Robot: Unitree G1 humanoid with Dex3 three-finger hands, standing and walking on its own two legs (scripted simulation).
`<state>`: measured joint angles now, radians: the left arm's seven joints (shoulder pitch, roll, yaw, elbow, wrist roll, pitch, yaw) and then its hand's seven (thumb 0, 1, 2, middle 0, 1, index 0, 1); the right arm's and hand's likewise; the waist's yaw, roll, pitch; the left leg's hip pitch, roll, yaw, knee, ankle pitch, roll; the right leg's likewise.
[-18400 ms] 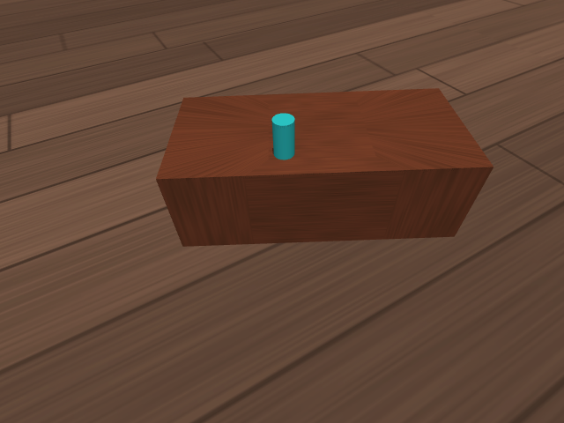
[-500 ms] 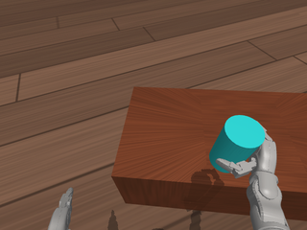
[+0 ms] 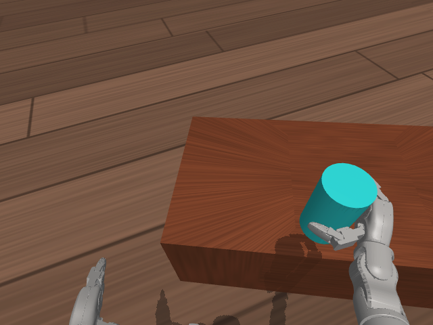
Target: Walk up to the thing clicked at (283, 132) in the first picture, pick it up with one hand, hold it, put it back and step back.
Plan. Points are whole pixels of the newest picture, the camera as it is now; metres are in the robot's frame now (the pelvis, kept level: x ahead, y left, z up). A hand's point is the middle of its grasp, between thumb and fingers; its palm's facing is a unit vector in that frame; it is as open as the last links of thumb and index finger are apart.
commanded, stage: crouch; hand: right
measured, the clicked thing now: (332, 206) +0.35 -0.16 +0.04
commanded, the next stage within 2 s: lower in 1.14 s
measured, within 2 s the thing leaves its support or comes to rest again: neither
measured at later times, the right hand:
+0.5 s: hand (334, 194) +0.44 -0.21 -0.06, palm faces +0.28 +0.96 +0.01, open 11.5 cm
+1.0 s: hand (331, 193) +0.47 -0.23 -0.11, palm faces +0.29 +0.96 +0.00, open 11.5 cm
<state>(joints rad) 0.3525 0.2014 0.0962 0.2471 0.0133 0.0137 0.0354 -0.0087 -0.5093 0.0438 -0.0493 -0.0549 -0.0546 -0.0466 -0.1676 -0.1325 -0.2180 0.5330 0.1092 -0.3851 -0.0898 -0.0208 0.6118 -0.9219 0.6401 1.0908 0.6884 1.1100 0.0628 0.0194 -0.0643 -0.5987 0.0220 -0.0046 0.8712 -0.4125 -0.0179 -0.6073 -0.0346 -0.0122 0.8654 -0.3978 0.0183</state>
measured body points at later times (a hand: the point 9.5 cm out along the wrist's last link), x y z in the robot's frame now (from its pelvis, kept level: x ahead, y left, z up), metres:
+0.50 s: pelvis -0.01 -0.01 -0.06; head +0.11 -0.05 +0.38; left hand +0.14 +0.26 -0.06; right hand +0.42 -0.26 -0.05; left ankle +0.01 +0.13 -0.70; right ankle +0.02 -0.13 -0.70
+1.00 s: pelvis -0.02 -0.01 -0.09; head +0.14 -0.06 +0.32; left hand +0.14 +0.27 -0.06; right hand +0.45 -0.28 -0.11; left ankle +0.01 +0.13 -0.70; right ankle +0.02 -0.13 -0.70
